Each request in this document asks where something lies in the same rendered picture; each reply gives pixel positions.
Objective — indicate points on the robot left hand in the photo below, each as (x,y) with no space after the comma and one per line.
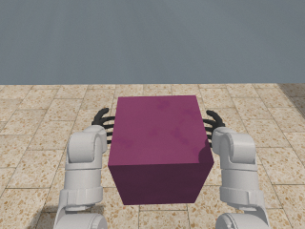
(99,120)

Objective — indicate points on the right robot forearm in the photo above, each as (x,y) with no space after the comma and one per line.
(239,176)

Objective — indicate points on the robot right upper arm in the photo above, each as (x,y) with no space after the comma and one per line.
(240,221)

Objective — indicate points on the robot right hand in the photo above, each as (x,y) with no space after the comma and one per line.
(215,124)

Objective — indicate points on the robot left upper arm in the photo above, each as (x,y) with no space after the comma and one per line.
(82,221)

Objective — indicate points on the left robot forearm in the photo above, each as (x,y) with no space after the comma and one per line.
(82,182)

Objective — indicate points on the carton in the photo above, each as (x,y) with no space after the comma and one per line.
(160,152)

